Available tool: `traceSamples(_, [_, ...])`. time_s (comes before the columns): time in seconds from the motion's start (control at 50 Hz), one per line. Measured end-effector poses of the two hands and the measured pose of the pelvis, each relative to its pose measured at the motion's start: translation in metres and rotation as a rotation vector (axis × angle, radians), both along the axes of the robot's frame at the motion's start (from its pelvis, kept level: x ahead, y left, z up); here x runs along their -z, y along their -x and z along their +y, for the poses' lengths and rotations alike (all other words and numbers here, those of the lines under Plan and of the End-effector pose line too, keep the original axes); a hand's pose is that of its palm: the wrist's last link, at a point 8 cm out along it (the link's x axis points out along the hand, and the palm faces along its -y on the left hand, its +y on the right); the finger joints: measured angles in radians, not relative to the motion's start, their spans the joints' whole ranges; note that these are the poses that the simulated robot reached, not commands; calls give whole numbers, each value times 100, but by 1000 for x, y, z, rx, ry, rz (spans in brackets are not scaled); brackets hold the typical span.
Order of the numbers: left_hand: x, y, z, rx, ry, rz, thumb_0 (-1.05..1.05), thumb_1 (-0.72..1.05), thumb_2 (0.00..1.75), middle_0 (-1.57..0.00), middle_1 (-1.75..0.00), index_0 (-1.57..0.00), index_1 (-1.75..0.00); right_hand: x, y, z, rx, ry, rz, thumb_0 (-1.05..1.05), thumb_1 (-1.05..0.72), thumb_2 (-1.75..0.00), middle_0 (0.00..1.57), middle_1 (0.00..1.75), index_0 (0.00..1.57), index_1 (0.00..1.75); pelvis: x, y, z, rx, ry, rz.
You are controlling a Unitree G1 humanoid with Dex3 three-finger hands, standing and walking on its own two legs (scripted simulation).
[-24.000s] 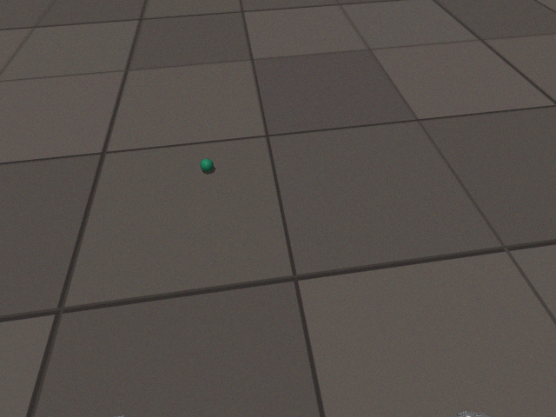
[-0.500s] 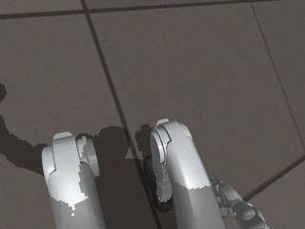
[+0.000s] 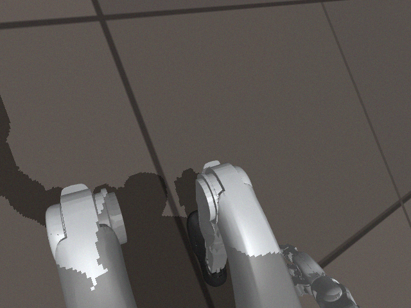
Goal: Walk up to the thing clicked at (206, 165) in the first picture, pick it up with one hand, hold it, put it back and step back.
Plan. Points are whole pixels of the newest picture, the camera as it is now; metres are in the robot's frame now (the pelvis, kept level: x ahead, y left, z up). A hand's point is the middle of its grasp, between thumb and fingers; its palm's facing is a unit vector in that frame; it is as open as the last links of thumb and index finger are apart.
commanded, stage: approach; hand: left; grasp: from above
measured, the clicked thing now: out of the picture +0.45 +0.40 -0.28
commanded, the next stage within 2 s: close in in 0.26 s
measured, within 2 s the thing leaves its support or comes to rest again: neither
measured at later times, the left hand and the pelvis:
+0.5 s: hand out of the picture +0.42 +0.41 -0.17, palm faces -0.45 -0.16 -0.88, open 14.1 cm; pelvis +0.00 +0.00 +0.01, yaw +0 degrees
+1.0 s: hand out of the picture +0.42 +0.39 -0.22, palm faces -0.43 -0.16 -0.89, open 14.0 cm; pelvis +0.00 +0.00 -0.01, yaw -2 degrees
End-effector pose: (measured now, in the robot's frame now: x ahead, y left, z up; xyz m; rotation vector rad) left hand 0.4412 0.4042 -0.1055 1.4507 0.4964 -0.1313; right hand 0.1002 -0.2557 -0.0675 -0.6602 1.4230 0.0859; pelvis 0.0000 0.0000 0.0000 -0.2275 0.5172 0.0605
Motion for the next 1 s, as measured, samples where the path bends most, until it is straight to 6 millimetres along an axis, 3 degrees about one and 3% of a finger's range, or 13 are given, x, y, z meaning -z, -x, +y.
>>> traceSamples(0.14, [-2, -16, -12, -60, -32, 24, 0, -48, 95, -10, -104, -12, -101, -4, 18, -3, 60, -13, -13, 0, -90, -89, 21, 30, 21, 30, -3, 1, -1, 7, -2, 15])
traceSamples(0.3, [7, 9, -4, -90, -20, 140, 0, -49, 95, -8, -105, -11, -102, -2, 33, -5, 67, -32, 49, 0, -90, -89, 21, 30, 21, 30, -8, 3, -4, 3, -19, 12])
traceSamples(0.5, [5, 14, 10, -62, 5, 86, 0, -51, 96, -9, -104, -10, -101, -2, 16, -10, -2, 5, 59, 0, -90, -89, 21, 30, 21, 30, -5, 2, -4, 0, -11, -3])
traceSamples(0.68, [23, 14, 1, -31, 25, 79, 0, -51, 99, -9, -104, -10, -102, -7, 3, -4, -42, 17, 23, 0, -90, -89, 20, 30, 21, 30, -3, 2, -2, 7, 3, -19])
traceSamples(1.0, [58, 13, -9, -47, 6, 68, 0, -50, 97, -8, -103, -9, -102, -8, 23, 4, -73, 28, 25, 0, -90, -89, 21, 30, 21, 30, 9, 5, 2, 23, 17, -51])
